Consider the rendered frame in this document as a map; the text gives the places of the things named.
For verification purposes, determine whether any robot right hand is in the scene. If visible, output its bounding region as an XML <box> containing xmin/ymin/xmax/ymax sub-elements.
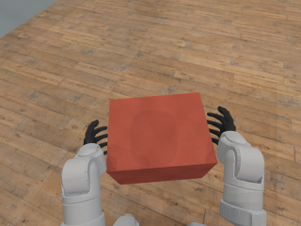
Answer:
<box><xmin>207</xmin><ymin>106</ymin><xmax>236</xmax><ymax>145</ymax></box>

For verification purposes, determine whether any carton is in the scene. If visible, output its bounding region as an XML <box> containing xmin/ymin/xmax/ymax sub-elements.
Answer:
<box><xmin>106</xmin><ymin>92</ymin><xmax>218</xmax><ymax>185</ymax></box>

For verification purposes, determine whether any robot left forearm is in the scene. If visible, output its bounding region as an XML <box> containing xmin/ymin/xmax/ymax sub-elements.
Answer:
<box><xmin>60</xmin><ymin>143</ymin><xmax>107</xmax><ymax>226</ymax></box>

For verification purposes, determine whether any robot left hand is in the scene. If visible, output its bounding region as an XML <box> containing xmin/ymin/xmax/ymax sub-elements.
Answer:
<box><xmin>83</xmin><ymin>120</ymin><xmax>108</xmax><ymax>155</ymax></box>

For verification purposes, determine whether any robot right forearm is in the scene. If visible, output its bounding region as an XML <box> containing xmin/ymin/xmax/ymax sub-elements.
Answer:
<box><xmin>216</xmin><ymin>131</ymin><xmax>267</xmax><ymax>226</ymax></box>

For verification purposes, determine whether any left robot thigh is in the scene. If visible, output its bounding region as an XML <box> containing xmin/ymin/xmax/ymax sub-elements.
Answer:
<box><xmin>113</xmin><ymin>216</ymin><xmax>139</xmax><ymax>226</ymax></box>

